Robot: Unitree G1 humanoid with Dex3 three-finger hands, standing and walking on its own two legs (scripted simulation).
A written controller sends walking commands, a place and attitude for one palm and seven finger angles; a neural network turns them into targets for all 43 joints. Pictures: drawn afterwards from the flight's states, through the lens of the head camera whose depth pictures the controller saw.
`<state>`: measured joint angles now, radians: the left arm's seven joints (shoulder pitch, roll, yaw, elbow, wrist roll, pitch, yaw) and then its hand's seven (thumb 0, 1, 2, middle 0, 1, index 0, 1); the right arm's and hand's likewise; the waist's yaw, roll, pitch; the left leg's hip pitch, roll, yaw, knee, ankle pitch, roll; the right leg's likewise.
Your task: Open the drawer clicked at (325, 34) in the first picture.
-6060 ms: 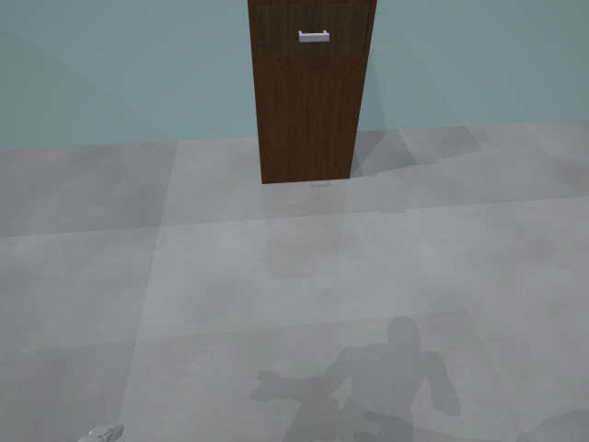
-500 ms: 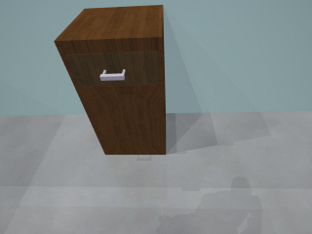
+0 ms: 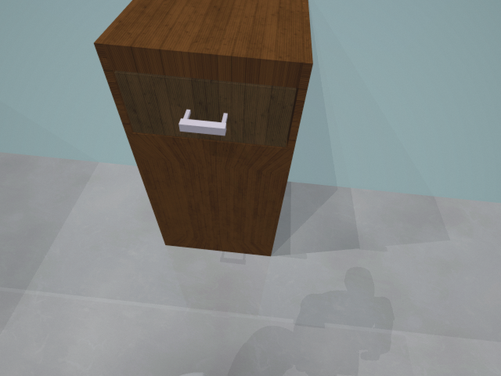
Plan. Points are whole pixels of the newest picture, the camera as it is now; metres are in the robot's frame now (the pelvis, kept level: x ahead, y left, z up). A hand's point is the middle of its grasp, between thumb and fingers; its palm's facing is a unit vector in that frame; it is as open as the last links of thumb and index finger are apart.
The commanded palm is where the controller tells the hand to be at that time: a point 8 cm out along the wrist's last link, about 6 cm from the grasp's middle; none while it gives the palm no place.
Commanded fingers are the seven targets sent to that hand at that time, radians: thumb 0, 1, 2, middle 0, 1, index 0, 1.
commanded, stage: take the last steps up to it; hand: left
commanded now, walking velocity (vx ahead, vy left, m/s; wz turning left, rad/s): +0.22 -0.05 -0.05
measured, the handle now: (204, 121) +0.66 +0.18 -0.01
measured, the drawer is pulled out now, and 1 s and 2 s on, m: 0.00 0.00 0.00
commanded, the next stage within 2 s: come to a stop and stand still in 0.18 s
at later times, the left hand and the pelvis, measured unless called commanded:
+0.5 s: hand (199, 316) +0.24 +0.12 -0.15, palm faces -0.01 -0.97 -0.22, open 7.4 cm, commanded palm none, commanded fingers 0.00 0.90 0.90 -0.20 -0.30 -0.20 -0.30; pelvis +0.13 -0.04 +0.01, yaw +1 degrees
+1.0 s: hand out of the picture +0.09 +0.21 -0.16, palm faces +0.08 -0.98 -0.20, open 7.4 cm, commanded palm none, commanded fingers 0.00 0.90 0.90 -0.20 -0.30 -0.20 -0.30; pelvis +0.10 +0.01 +0.02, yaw +0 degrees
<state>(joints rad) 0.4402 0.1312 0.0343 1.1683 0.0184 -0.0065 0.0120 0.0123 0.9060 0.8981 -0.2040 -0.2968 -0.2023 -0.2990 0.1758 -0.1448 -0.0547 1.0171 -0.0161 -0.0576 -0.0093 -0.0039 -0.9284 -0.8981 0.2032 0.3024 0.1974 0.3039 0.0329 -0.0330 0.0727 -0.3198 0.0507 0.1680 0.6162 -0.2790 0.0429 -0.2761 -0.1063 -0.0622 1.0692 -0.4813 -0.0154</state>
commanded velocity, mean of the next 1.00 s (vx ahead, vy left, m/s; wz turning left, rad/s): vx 0.00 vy -0.01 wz -0.01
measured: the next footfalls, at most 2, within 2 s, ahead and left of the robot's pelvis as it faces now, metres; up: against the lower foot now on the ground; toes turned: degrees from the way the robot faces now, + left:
right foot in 0.36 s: +0.24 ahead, -0.14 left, +0.00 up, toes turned -8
left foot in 0.82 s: +0.12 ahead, +0.11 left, +0.00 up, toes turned -5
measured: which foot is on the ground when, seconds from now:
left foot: down 0.00-0.38, up 0.40-0.80, down 0.82-1.00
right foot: up 0.00-0.34, down 0.36-0.80, up 0.82-1.00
